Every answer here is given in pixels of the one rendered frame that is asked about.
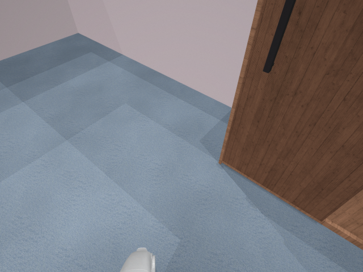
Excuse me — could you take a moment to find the wardrobe door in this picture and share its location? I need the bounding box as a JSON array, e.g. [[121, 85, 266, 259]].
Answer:
[[222, 0, 363, 222], [327, 190, 363, 239]]

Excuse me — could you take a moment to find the left robot thigh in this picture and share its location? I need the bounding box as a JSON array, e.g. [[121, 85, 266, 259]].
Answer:
[[120, 250, 155, 272]]

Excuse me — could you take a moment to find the handle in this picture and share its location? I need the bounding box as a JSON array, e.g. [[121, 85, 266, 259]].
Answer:
[[263, 0, 296, 73]]

